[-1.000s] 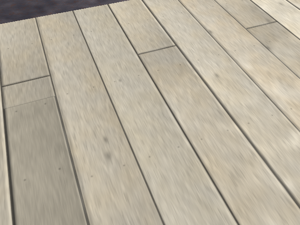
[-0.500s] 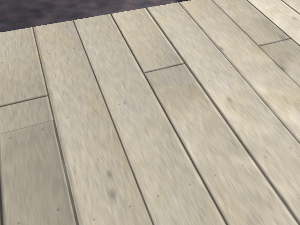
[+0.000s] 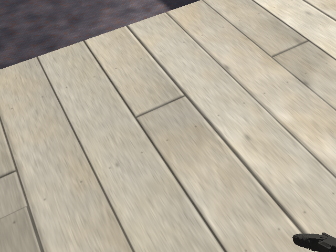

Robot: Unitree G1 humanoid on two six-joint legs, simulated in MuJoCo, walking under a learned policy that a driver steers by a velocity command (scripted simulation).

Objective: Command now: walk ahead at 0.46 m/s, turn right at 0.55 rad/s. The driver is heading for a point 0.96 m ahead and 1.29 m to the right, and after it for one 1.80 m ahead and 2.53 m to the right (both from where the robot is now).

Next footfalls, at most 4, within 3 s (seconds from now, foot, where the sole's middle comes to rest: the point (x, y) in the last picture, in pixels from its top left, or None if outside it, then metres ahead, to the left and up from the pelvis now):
0.08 left None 0.24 0.15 -0.78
0.54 right None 0.20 -0.11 -0.78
1.00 left None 0.30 0.09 -0.78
1.42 right None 0.18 -0.17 -0.78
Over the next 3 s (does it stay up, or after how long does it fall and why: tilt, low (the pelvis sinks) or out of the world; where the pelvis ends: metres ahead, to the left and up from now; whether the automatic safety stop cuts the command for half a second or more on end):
stays up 0.52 -0.54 -0.01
